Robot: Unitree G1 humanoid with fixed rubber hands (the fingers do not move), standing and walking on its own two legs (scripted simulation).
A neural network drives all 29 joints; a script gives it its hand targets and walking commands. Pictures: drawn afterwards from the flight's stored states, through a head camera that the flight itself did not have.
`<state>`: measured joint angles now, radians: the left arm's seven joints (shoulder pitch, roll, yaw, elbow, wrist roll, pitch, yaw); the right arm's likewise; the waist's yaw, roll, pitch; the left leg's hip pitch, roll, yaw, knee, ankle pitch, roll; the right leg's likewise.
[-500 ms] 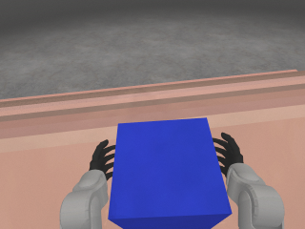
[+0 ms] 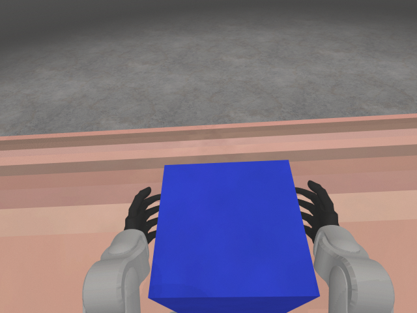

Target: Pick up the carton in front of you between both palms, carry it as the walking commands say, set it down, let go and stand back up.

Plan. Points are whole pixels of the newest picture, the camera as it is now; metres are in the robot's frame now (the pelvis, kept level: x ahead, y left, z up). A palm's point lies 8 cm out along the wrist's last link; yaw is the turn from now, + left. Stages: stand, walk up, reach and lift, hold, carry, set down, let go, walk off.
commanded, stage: carry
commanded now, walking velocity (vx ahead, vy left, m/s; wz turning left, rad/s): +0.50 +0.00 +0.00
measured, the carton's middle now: (229, 244) +0.24 -0.01 +0.03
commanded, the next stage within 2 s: none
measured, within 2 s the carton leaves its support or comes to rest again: neither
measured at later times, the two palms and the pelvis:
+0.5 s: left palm (171, 101) +0.64 +0.14 +0.09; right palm (279, 95) +0.63 -0.16 +0.10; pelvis +0.34 +0.00 -0.01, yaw -1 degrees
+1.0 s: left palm (192, 53) +0.98 +0.10 +0.08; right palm (271, 46) +0.98 -0.20 +0.09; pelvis +0.65 -0.04 -0.02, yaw -1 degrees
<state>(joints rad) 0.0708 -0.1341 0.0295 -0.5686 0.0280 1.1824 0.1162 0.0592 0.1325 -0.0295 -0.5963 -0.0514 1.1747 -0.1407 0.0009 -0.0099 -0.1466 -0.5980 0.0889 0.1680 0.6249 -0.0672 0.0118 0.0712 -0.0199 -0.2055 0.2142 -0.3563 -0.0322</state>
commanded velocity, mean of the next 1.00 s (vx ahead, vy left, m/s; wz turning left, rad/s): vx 0.50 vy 0.00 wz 0.00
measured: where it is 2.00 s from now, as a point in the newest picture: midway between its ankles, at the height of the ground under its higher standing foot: (211, 176)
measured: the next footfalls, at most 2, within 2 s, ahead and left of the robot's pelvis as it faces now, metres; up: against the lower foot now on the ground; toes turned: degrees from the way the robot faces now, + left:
left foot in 0.10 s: +0.25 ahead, +0.11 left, +0.00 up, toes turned +10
right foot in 0.56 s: +0.57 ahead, -0.10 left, +0.00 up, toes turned -8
